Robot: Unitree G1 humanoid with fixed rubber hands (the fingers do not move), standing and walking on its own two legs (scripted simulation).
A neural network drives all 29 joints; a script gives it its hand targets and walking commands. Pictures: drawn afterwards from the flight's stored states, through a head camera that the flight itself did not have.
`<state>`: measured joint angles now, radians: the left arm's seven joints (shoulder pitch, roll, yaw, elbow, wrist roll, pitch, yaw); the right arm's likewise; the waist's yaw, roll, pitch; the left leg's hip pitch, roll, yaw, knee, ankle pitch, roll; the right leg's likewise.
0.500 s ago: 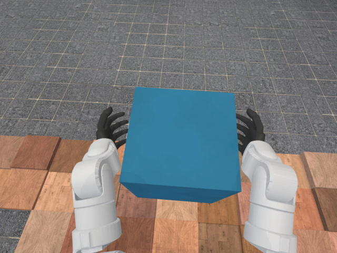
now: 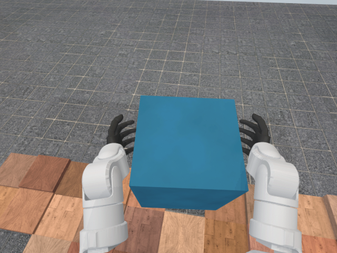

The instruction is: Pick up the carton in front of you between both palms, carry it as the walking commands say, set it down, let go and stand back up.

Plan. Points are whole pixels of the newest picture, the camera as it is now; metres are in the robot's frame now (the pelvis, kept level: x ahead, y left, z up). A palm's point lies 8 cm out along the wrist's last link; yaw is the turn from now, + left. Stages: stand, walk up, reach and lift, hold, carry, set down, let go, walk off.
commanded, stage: carry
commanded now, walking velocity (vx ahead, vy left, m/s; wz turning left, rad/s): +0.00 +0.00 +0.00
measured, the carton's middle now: (182, 159) +0.35 +0.01 +0.02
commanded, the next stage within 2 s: none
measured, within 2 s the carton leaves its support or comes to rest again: neither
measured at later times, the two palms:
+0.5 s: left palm (125, 133) +0.37 +0.14 +0.09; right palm (260, 135) +0.38 -0.17 +0.09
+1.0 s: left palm (144, 86) +0.58 +0.13 +0.06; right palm (244, 87) +0.59 -0.18 +0.06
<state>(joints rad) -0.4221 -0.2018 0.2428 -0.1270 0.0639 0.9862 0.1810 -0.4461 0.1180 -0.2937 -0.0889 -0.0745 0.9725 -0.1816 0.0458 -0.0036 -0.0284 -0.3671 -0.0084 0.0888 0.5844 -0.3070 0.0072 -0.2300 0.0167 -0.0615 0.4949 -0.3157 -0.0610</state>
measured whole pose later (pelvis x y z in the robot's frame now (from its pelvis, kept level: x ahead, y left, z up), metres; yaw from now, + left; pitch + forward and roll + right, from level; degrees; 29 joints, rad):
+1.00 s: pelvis +0.26 -0.03 -0.03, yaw +1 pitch +3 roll +1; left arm -0.42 -0.17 0.26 -0.02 0.08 0.96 0.19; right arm -0.43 0.12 -0.27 -0.01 -0.07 0.98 -0.19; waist 0.02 0.01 -0.02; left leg -0.31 -0.02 0.00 1.15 -0.48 0.04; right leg -0.46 0.02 -0.16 0.57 -0.18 -0.12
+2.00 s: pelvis +0.86 +0.00 -0.06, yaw +1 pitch +3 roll +1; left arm -0.39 -0.14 0.26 -0.06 0.08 0.94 0.21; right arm -0.41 0.15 -0.24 -0.06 -0.06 0.98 -0.19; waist -0.05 -0.01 -0.10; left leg 0.00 -0.05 0.09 0.54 -0.37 0.09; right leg -0.47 0.00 -0.15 0.43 0.04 -0.06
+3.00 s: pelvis +1.51 -0.01 -0.06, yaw +0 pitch +2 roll +0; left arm 0.09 -0.14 0.04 -0.54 0.01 1.16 0.16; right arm 0.07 0.13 -0.04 -0.50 -0.03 1.16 -0.15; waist -0.02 0.01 -0.17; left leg 0.15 0.04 0.17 0.23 -0.41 -0.03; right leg -0.53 -0.09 -0.19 0.50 -0.05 -0.02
